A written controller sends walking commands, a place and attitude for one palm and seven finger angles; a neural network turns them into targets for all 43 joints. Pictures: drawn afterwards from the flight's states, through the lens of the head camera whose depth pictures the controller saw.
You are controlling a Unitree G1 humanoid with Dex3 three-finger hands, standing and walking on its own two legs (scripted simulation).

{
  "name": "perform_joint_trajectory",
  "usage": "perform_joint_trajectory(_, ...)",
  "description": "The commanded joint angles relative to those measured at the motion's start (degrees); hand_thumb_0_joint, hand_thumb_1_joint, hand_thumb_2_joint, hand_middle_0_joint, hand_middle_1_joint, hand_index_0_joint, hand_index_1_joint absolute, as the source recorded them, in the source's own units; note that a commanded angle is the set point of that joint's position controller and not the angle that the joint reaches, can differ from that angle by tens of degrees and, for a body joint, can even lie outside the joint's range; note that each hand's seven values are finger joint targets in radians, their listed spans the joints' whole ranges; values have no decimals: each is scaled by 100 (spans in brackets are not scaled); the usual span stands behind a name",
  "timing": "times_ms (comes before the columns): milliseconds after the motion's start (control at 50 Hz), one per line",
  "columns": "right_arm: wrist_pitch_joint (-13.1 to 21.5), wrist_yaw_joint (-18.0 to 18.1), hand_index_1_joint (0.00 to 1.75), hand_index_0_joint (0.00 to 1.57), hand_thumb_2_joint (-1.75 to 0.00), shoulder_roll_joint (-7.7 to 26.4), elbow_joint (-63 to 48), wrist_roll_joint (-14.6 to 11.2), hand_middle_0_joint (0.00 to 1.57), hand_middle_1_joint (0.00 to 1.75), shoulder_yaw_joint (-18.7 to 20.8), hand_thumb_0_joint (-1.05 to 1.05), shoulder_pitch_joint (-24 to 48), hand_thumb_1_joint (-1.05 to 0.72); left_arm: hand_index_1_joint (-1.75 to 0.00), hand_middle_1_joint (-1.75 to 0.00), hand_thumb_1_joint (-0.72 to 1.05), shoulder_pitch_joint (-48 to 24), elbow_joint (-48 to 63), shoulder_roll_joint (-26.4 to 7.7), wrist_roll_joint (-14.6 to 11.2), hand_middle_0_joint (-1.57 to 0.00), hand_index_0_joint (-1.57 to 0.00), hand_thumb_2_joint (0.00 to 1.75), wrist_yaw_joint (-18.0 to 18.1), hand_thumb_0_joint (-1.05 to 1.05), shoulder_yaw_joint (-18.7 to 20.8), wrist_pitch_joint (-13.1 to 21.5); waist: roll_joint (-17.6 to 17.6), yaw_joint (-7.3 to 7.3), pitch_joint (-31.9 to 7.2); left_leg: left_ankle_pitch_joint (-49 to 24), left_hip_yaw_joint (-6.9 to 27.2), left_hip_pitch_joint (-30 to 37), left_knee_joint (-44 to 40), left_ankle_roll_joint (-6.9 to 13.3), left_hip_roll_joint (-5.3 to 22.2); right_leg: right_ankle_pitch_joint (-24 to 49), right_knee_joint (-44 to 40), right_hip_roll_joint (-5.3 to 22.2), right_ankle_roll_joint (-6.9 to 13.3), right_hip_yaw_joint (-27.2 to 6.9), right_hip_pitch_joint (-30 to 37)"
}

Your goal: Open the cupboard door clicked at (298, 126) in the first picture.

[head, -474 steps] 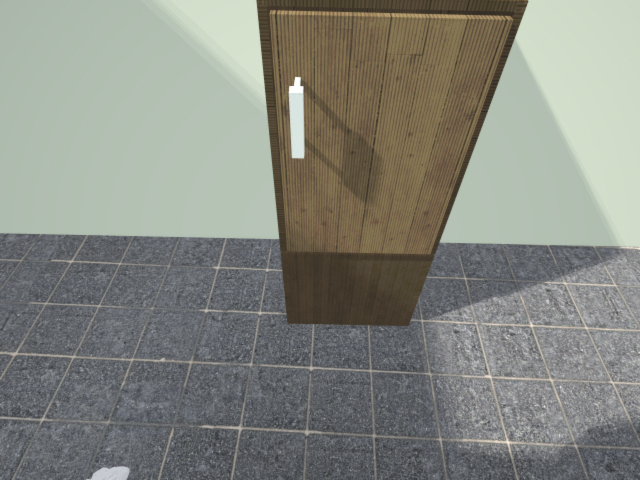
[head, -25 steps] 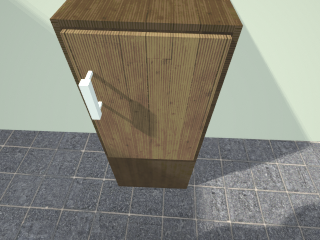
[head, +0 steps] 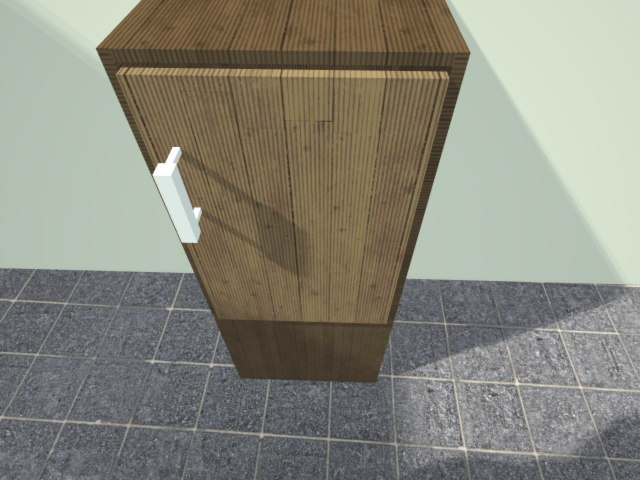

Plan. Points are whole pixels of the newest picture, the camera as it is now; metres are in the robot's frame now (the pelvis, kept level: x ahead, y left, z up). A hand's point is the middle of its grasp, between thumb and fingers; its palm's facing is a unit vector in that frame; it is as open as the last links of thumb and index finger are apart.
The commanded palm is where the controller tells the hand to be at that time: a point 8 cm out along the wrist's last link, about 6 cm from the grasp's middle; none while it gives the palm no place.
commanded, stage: look again from close up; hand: left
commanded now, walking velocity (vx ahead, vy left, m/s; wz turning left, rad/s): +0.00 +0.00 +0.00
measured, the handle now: (183, 196) +0.47 +0.23 +0.08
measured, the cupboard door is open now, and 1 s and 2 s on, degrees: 0 0 0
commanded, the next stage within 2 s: raise the hand with hooked fingers in 0.46 s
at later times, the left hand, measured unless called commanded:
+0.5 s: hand out of the picture +0.01 +0.28 -0.16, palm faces -0.02 -0.96 -0.29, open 7.4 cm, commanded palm none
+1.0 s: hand out of the picture +0.11 +0.29 -0.05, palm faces +0.06 -1.00 +0.00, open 8.7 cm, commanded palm +0.09 +0.34 -0.02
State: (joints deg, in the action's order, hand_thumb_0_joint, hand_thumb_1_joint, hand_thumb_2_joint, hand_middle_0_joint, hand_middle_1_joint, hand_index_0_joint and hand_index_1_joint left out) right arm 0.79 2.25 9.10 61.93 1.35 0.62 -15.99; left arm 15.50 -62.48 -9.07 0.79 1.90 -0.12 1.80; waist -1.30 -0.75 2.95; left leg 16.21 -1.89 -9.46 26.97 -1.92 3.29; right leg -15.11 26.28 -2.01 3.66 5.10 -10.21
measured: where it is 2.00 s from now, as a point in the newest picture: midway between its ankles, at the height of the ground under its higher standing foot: outside the picture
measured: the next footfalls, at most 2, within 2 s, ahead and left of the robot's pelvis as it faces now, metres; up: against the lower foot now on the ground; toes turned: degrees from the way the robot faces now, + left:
none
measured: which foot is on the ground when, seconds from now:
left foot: down 0.00-1.00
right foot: down 0.00-1.00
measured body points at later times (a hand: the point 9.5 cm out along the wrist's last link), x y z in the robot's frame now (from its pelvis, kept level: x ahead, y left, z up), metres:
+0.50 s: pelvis -0.05 +0.06 +0.00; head -0.06 +0.06 +0.45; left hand +0.01 +0.33 -0.14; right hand +0.00 -0.21 -0.14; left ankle -0.02 +0.14 -0.74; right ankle -0.01 -0.08 -0.74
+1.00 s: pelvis -0.07 +0.04 -0.08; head -0.03 +0.06 +0.36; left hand +0.10 +0.34 -0.05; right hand +0.17 -0.18 -0.11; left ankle -0.02 +0.14 -0.74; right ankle -0.01 -0.07 -0.74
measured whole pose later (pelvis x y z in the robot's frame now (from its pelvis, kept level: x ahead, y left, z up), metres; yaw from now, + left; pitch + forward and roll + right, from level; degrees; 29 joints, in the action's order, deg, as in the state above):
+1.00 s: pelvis -0.07 +0.04 -0.08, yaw +3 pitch +9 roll -2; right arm 17.0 2.3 15.6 27.8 -2.2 0.1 -11.1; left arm 21.1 -9.8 -17.0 -21.3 -26.7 16.5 22.6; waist 0.6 1.5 -5.4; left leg 28.0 0.1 -46.6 65.5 2.1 -0.7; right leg -26.9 63.3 0.2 0.5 3.0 -45.5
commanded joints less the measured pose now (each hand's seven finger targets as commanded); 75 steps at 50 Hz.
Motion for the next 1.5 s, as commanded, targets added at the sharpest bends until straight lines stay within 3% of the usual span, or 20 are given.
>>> perform_joint_trajectory(0,30,22,30,20,-90,601,-635,-28,20,30,166,0,-167,-90,-30,-30,90,340,460,-952,10,-20,-20,90,69,0,208,100,992,46,-636,-84,113,-585,435,306,-57,3248,-284,1367,218,-1370,658)
perform_joint_trajectory(40,-10,-3,30,20,-90,828,-685,-42,20,30,248,0,-97,-90,-30,-30,90,105,593,-1075,37,-20,-20,90,68,0,248,67,1100,-28,-89,27,196,-523,443,344,-2,2096,-562,1349,251,-1325,-10)
perform_joint_trajectory(120,55,-61,30,20,-90,963,-610,-13,20,30,209,0,-102,-90,-30,-30,90,-247,797,-1138,3,-20,-20,90,25,0,238,-8,83,-58,260,-619,344,-197,-285,393,186,324,-554,866,31,-1010,-597)
perform_joint_trajectory(200,118,-82,30,20,-90,1195,-689,-10,20,30,173,0,235,-90,-30,-30,90,-201,809,-1218,8,-20,-20,90,-10,0,214,-28,51,122,216,-440,573,-596,-695,473,328,364,-494,752,-104,-865,-138)
perform_joint_trajectory(500,91,-173,30,20,-90,1554,-542,-40,20,30,185,0,463,-90,-30,-30,90,-202,653,-1387,46,-20,-20,90,-58,0,139,-76,109,112,-9,705,815,-647,-1357,472,420,142,-533,793,-254,-712,-49)
perform_joint_trajectory(520,94,-173,30,20,-90,1574,-510,-45,20,30,183,0,484,-90,-30,-30,90,-211,631,-1398,47,-20,-20,90,-54,0,136,-74,77,107,-27,646,796,-637,-1339,467,417,192,-539,813,-257,-723,-25)
perform_joint_trajectory(540,136,-174,30,20,-90,1211,-799,-107,20,30,67,0,525,-90,-30,-30,90,385,434,-929,52,-20,-20,90,190,0,-19,-53,223,215,108,-479,159,-605,-226,285,510,992,-279,1021,-288,-774,-286)
perform_joint_trajectory(560,845,82,30,20,-90,1643,-2591,-402,20,30,216,0,459,-90,-32,-32,88,-4311,8489,-3214,-887,-20,-20,89,136,0,2196,1227,-367,-462,-2350,-695,600,481,-677,82,-276,947,167,298,-202,-120,162)
perform_joint_trajectory(580,1331,284,30,20,-90,1450,-2545,-421,20,30,111,0,903,-90,-33,-33,85,-1031,7038,-2475,-590,-20,-20,88,156,0,1621,1045,-1103,274,-1840,-288,649,559,-740,83,-17,-22,577,277,-105,-69,-498)
perform_joint_trajectory(600,1535,256,30,20,-90,1269,-2527,-443,20,30,88,0,922,-90,-34,-34,83,344,6379,-1077,-1022,-21,-21,87,190,0,887,576,-1189,61,-1107,639,688,-279,-941,-98,-67,-525,673,281,-158,152,-819)
perform_joint_trajectory(620,1680,232,30,20,-90,1224,-2408,-503,20,30,64,0,627,-90,-36,-36,81,91,6375,-605,-1121,-21,-21,86,122,0,652,698,-780,-147,-429,1126,682,-564,-774,50,-168,-367,577,194,-215,97,-1195)
perform_joint_trajectory(680,1870,179,30,20,-90,1398,-2708,-299,20,30,240,0,691,-90,-40,-40,74,185,5510,-920,-1333,-21,-21,83,-275,0,1317,1777,478,-166,87,1712,760,-1890,314,102,-348,-1409,922,158,-262,177,-2327)
perform_joint_trajectory(720,1952,36,30,20,-90,1359,-2944,-252,20,30,353,0,710,-90,-43,-43,69,855,4807,-877,-1520,-22,-22,81,-952,0,1585,2632,1016,124,-480,1505,504,-2559,1196,90,-456,-1829,1523,144,-230,57,-2869)
perform_joint_trajectory(780,2072,-165,30,20,-90,1390,-3483,-260,20,30,413,0,821,-90,-48,-48,62,1064,4659,-1138,-1778,-22,-22,78,-2241,0,1749,3635,887,327,-1199,1261,269,-3454,2307,178,-532,-2129,2172,207,-173,-406,-3227)
perform_joint_trajectory(840,2002,-156,30,20,-90,1537,-4179,-434,20,30,365,0,809,-90,-53,-53,55,671,5221,-1954,-2207,-22,-22,75,-3194,0,2301,3197,23,439,-1671,2031,398,-3524,2202,234,-508,-2612,2281,255,-136,-727,-3080)
perform_joint_trajectory(900,1911,35,30,20,-90,1487,-4421,-445,20,30,265,0,748,-90,-57,-57,48,-139,6671,-2033,-2622,-23,-23,72,-3131,0,2443,2615,-252,351,-1926,1876,547,-3254,2173,326,-452,-2290,2360,127,-160,-634,-2945)
perform_joint_trajectory(940,1889,104,30,20,-90,1395,-4317,-399,20,30,250,0,588,-90,-60,-60,43,-123,7414,-1963,-2528,-23,-23,70,-2825,0,2404,2509,-486,252,-1959,1316,615,-2950,2216,346,-380,-1634,2408,55,-154,-446,-2933)
perform_joint_trajectory(1080,1797,191,30,20,-90,1353,-3862,-370,20,30,215,0,368,-90,-70,-70,27,-63,7351,-1971,-2104,-25,-25,63,-2640,0,2210,2199,-567,-85,-1759,169,573,-2752,2530,349,-331,-631,2290,-8,-203,-271,-2981)
perform_joint_trajectory(1200,1796,226,30,20,-90,1340,-3934,-399,20,30,144,0,507,-90,-80,-80,13,149,7142,-2369,-2510,-25,-25,57,-2981,0,2784,1777,-508,238,-2230,-493,520,-2503,2399,335,-353,-7,2098,4,-175,-318,-2139)
perform_joint_trajectory(1480,1779,256,30,20,-90,1416,-3989,-444,20,30,101,0,326,-90,-100,-100,-20,-468,6980,-2503,-2524,-28,-28,43,-2866,0,2812,1607,-266,174,-1887,-465,465,-2141,1849,336,-338,44,1698,60,-239,-239,-1935)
